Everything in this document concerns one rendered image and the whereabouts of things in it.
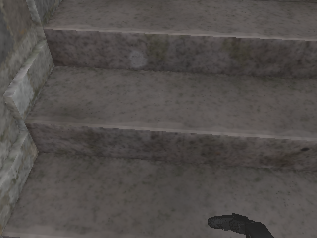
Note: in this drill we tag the right robot hand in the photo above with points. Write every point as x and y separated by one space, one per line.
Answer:
240 224

